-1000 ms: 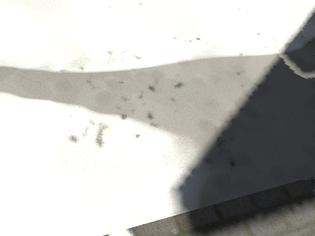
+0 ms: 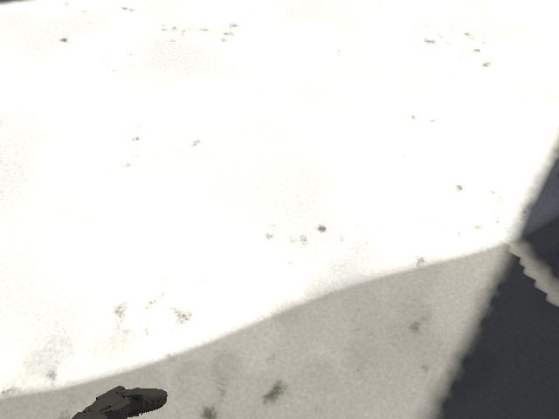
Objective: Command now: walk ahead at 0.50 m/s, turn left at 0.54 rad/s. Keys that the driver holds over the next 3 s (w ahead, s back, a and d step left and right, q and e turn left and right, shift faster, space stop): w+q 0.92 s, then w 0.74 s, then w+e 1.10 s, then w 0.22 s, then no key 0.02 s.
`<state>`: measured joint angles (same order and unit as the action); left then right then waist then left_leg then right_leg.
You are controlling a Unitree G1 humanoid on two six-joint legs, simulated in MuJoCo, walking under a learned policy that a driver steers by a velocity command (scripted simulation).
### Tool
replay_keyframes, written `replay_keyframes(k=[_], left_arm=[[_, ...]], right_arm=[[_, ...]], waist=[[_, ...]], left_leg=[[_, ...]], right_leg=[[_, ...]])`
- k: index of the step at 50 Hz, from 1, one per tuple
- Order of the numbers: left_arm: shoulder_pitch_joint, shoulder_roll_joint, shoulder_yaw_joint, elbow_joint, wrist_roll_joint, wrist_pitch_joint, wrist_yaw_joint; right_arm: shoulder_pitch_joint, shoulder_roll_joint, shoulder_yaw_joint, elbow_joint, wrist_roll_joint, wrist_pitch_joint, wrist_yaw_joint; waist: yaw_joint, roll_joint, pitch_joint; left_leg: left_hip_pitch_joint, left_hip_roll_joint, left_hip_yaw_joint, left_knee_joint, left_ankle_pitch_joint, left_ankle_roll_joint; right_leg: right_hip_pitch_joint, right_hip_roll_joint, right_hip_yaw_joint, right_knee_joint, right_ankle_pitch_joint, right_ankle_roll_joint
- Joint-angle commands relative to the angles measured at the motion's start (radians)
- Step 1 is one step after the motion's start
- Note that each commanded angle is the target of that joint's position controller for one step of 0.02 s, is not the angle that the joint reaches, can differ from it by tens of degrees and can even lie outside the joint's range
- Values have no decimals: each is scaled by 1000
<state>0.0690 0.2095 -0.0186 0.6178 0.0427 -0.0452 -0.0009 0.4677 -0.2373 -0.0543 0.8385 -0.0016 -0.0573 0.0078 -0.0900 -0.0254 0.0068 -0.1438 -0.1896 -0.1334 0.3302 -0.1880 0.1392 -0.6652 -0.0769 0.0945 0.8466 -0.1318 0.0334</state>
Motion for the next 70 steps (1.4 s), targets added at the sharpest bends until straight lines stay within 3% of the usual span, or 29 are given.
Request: replay_keyframes(k=[1,5,8,9,10,11,12,14,17,25,32,35,37,38,39,40,42,43,46,52,58,61,63,64,65,66,67,68,70], left_arm=[[-127,78,20,-89,-9,-10,-9],[-161,97,23,-119,-18,-33,-7],[65,147,48,-59,-17,-49,7],[195,202,68,-37,-3,-61,20],[348,269,85,-40,11,-59,36],[305,334,103,-29,13,-41,40],[252,235,95,-39,6,-30,35],[207,128,67,-26,-8,-31,22],[238,126,69,19,-20,-51,18],[333,152,78,108,-21,-60,6],[435,181,85,184,-18,-39,21],[440,225,93,206,-17,-23,32],[426,248,96,200,-22,-10,36],[432,202,83,156,-29,-14,29],[394,146,76,75,-26,-22,12],[268,209,90,41,-13,-29,8],[252,162,72,41,-30,-45,5],[261,158,72,41,-14,-32,4],[303,145,70,63,15,19,-5],[84,110,56,23,1,18,-20],[-93,117,54,-26,-14,2,-31],[-14,138,65,-8,-14,-7,-27],[227,178,88,67,-7,-22,-5],[402,246,105,87,13,-31,13],[438,341,131,101,18,-24,11],[372,251,113,100,-18,-13,2],[286,194,100,91,-25,-12,-1],[244,155,90,95,-21,-16,-6],[232,125,79,120,-26,-27,-5]], right_arm=[[58,-167,-46,-54,-1,-2,1],[39,-181,-55,-71,-13,4,-8],[-53,-203,-60,-99,-13,0,-10],[-51,-171,-51,-109,-5,-10,1],[-24,-88,-28,-135,-6,-16,0],[54,-95,-27,-174,5,-10,2],[15,-155,-33,-136,-27,11,-5],[-107,-140,-32,-151,-34,20,19],[-122,-121,-26,-156,-42,47,45],[-338,-87,-5,-224,-37,58,58],[-540,-54,19,-296,-33,46,80],[-470,-71,9,-287,-42,43,65],[-204,-123,-22,-211,-55,29,45],[-66,-215,-54,-181,-62,30,25],[-105,-302,-78,-205,-24,40,14],[-62,-284,-78,-206,-9,51,2],[-131,-195,-53,-167,-7,44,-12],[-167,-171,-43,-166,-5,35,-12],[-194,-150,-32,-163,-3,11,-2],[-70,-152,-29,-97,1,-6,4],[30,-176,-27,-54,-12,-14,-9],[-3,-196,-28,-47,-17,-15,-19],[-19,-195,-24,-37,-17,-19,-16],[-19,-144,-8,-65,-14,-24,-13],[106,-79,1,-72,18,-22,-10],[41,-156,-11,-58,-24,-16,-17],[-33,-152,-14,-70,-23,-15,-8],[-80,-133,-6,-79,-24,-15,-2],[-77,-112,0,-74,-37,5,11]], waist=[[-26,93,-5],[-23,109,-3],[99,95,-73],[156,26,-165],[195,-105,-301],[118,-332,-316],[110,-116,-175],[105,8,-36],[84,-82,-20],[102,-48,33],[164,-55,87],[118,-86,23],[-3,-58,-135],[-51,56,-258],[5,273,-336],[-54,105,-300],[44,24,-73],[88,20,-36],[136,43,-33],[63,82,29],[-3,81,55],[52,97,47],[164,56,-78],[232,-28,-215],[176,-275,-310],[159,-111,-209],[132,-38,-85],[118,6,-34],[77,-48,-2]], left_leg=[[-19,228,-229,-63,195,93],[22,264,-301,14,289,69],[-58,221,-294,195,388,2],[-127,169,-227,395,315,-26],[-233,113,-95,653,-103,-38],[-510,20,12,848,-406,-60],[-600,124,16,941,-309,-61],[-553,177,31,891,-158,-79],[-500,213,50,849,-118,-100],[-626,233,77,686,114,-120],[-555,226,221,360,91,-54],[-368,127,294,298,-67,5],[-12,68,262,192,-54,67],[296,266,-14,162,-210,136],[500,533,-574,38,-133,269],[481,522,-558,-9,14,271],[197,447,-303,-29,254,202],[94,392,-239,-44,304,173],[-46,320,-161,-87,349,166],[-25,281,-103,-142,310,101],[140,339,-132,-93,385,77],[152,356,-122,-16,568,41],[94,288,-48,274,719,4],[-68,238,-7,560,447,-16],[-378,42,84,892,-259,-62],[-479,94,2,960,-293,-47],[-489,137,4,945,-205,-47],[-469,172,21,899,-154,-49],[-411,216,52,823,-127,-67]], right_leg=[[45,58,-73,-142,112,7],[105,89,-60,-250,78,-9],[443,128,-54,-382,0,-50],[638,19,40,-395,-72,-89],[828,-245,308,-423,-297,-135],[912,-376,787,-586,-447,-261],[798,-348,718,-587,-530,-264],[608,-231,383,-607,-283,-209],[529,-156,162,-639,-9,-176],[573,-148,-95,-693,219,-172],[724,-175,-226,-640,372,-144],[764,-183,-297,-432,844,-125],[649,-170,-337,-57,822,-104],[366,-129,-340,252,427,-71],[-10,85,-257,596,-393,-16],[-126,58,-82,631,-325,-21],[-72,-24,-71,458,-210,-29],[-11,-41,-61,389,-221,-22],[82,-36,-78,294,-216,2],[21,-34,-103,-18,81,3],[21,15,-115,-207,121,-42],[189,67,-128,-292,7,-89],[517,97,-134,-366,-17,-136],[763,-114,93,-383,-144,-191],[962,-357,582,-497,-192,-330],[869,-317,635,-557,-245,-311],[739,-283,462,-565,-221,-295],[648,-236,350,-592,-123,-273],[548,-158,200,-634,9,-234]])
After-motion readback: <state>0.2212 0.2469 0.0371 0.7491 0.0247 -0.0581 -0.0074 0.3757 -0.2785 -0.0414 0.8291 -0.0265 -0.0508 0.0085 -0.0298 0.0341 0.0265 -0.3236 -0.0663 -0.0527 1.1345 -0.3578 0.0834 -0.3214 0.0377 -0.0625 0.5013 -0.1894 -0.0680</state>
